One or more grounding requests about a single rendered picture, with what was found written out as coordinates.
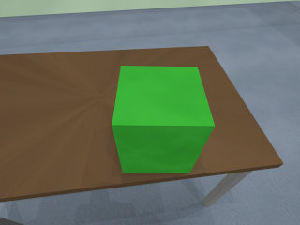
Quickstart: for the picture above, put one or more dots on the carton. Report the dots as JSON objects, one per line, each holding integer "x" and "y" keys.
{"x": 161, "y": 119}

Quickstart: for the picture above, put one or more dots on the table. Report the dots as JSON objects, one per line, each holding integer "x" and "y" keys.
{"x": 56, "y": 124}

